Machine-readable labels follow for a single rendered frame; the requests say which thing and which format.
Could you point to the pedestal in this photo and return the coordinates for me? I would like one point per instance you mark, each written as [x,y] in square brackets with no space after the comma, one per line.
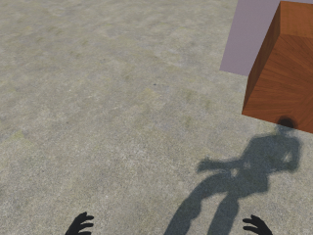
[279,86]

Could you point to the right robot hand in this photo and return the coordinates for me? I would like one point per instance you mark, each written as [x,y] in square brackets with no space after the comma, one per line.
[262,228]

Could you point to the left robot hand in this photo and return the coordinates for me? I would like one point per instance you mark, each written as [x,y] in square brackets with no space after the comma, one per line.
[76,225]

